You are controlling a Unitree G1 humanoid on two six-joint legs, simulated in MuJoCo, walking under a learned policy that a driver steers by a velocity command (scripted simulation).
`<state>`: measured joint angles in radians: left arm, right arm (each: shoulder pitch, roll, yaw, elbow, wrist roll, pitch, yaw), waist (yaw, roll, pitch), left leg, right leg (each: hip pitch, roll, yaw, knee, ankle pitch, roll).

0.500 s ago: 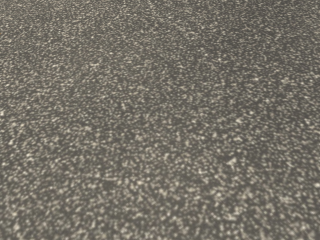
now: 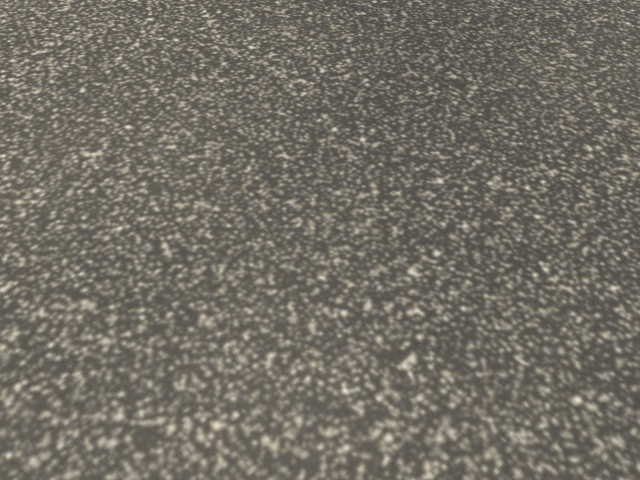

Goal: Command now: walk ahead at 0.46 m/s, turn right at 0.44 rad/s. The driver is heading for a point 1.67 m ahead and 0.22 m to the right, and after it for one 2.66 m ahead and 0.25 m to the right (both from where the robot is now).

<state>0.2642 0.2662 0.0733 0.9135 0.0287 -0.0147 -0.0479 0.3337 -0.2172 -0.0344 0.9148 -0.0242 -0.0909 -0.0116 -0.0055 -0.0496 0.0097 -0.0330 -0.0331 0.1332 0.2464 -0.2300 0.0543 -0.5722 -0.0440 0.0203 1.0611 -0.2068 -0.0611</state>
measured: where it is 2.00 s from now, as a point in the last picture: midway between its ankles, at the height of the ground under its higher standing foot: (374, 271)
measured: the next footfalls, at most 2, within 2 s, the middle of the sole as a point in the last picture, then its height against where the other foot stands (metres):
right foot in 0.28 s outside the picture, level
left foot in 0.82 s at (345, 415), level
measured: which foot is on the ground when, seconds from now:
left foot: down 0.00-0.28, up 0.30-0.80, down 0.82-1.00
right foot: up 0.00-0.26, down 0.28-0.82, up 0.84-1.00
